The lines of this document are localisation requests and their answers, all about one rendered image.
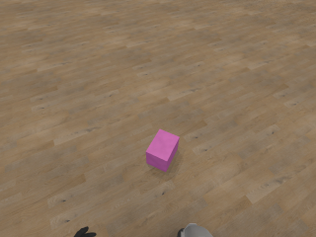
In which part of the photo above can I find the right robot shin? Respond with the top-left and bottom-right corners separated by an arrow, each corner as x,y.
185,223 -> 197,229

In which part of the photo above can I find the right robot thigh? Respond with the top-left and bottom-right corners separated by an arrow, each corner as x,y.
181,225 -> 213,237

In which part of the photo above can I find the carton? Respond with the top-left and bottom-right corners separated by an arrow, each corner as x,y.
145,129 -> 180,172

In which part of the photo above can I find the robot left hand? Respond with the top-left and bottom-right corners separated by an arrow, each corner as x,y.
74,226 -> 97,237

